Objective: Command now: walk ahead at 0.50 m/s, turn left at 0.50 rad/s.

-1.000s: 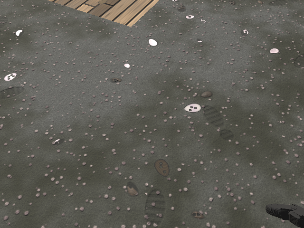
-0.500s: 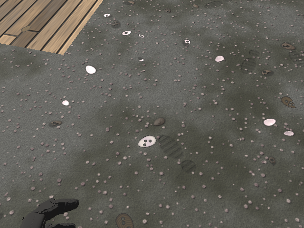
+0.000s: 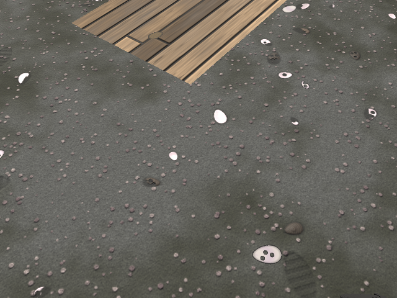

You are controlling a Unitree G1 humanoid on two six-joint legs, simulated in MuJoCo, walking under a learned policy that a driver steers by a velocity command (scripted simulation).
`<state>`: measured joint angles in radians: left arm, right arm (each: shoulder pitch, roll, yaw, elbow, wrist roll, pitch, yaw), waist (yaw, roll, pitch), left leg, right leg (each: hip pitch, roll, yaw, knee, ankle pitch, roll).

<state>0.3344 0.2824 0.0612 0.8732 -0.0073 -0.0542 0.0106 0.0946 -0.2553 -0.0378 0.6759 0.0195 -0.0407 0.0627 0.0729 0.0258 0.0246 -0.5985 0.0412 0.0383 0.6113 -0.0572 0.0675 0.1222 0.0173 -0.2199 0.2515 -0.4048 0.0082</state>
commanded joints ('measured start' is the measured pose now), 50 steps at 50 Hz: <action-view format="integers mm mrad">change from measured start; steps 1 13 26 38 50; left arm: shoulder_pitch -30 -163 -69 -63 32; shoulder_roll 214 94 209 143 184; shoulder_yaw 51 8 56 30 26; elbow -58 -193 -206 -111 -28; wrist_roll -5 26 22 -1 -22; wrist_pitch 18 -40 -86 -56 -7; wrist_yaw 22 -4 -18 -23 -12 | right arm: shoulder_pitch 125 161 241 91 146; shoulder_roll -158 -188 -96 -68 -172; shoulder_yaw -65 -70 -42 -17 -65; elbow -62 -65 -39 -92 -71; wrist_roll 2 -8 -10 -15 -12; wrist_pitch -7 -26 1 -19 -36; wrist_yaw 1 -61 -78 -57 -37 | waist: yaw -140 -61 20 -41 -147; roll -112 12 15 -110 -89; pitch -94 -42 -212 -3 -131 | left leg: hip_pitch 223 346 322 -66 479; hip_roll -103 79 -16 58 -39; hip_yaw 80 -313 -370 -103 -9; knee -19 -387 151 261 -141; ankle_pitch -105 186 -93 -146 -13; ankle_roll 71 222 43 -68 40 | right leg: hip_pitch -17 -728 -114 -248 -207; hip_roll -269 -110 -179 -244 -200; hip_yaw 26 270 428 420 239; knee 344 692 196 -100 277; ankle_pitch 1216 213 288 372 780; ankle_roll -99 65 -92 -234 -111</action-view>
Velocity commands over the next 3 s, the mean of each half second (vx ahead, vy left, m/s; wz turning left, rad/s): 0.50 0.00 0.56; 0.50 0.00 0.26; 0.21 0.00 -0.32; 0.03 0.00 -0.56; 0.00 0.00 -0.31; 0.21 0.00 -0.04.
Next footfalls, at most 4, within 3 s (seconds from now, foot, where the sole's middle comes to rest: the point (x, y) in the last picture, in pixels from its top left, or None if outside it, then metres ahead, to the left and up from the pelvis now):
0.04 left None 0.19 0.10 -0.76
0.52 right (237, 288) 0.50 -0.06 -0.76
1.00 left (140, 241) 0.64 0.28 -0.76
1.50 right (196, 200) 0.81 0.10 -0.76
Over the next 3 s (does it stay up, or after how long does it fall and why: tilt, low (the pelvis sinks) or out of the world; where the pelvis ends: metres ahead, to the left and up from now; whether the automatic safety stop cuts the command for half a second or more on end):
stays up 0.80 0.20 0.02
